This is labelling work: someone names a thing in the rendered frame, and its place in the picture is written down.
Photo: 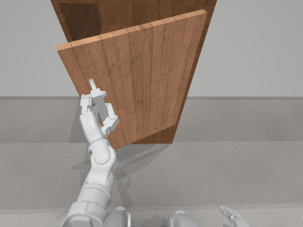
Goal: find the handle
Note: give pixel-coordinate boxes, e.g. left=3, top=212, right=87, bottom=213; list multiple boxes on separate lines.
left=89, top=79, right=109, bottom=122

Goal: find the left robot forearm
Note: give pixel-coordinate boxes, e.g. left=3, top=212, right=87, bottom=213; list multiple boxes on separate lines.
left=60, top=139, right=119, bottom=227

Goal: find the right robot hand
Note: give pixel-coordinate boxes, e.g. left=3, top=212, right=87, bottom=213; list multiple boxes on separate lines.
left=220, top=206, right=251, bottom=227

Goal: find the left robot hand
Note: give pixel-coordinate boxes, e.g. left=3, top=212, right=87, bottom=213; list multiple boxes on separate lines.
left=79, top=91, right=119, bottom=145

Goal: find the robot left shin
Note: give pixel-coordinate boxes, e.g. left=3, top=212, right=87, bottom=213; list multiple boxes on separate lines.
left=116, top=206, right=125, bottom=211

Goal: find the robot left thigh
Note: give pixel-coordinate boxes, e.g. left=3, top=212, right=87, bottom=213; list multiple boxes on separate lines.
left=103, top=210, right=132, bottom=227

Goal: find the cupboard door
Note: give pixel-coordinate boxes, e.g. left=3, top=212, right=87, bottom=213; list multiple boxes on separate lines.
left=56, top=9, right=207, bottom=150

